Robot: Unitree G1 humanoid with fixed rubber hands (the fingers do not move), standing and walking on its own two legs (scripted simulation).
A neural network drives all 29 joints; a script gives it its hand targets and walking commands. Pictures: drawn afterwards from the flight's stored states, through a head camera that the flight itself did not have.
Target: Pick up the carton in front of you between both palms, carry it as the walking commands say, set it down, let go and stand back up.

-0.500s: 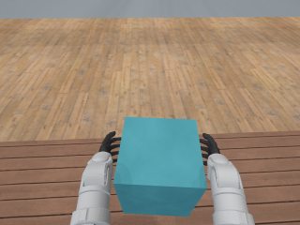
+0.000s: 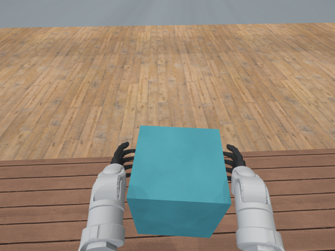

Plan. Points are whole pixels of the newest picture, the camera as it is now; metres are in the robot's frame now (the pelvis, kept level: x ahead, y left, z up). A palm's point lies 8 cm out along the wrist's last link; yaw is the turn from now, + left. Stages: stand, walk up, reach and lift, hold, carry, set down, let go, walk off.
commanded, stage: carry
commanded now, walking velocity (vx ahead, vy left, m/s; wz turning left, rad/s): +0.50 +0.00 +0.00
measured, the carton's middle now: (176, 183) +0.30 +0.00 -0.02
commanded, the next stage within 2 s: none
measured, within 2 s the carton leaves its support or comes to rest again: neither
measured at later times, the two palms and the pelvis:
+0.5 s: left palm (117, 132) +0.40 +0.17 +0.08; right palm (223, 129) +0.42 -0.13 +0.08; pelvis +0.15 +0.01 +0.00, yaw +3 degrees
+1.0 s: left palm (126, 73) +0.74 +0.20 +0.08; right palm (201, 72) +0.73 -0.10 +0.09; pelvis +0.45 +0.05 -0.01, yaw +1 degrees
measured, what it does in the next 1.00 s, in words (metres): walks ahead: right foot, then left foot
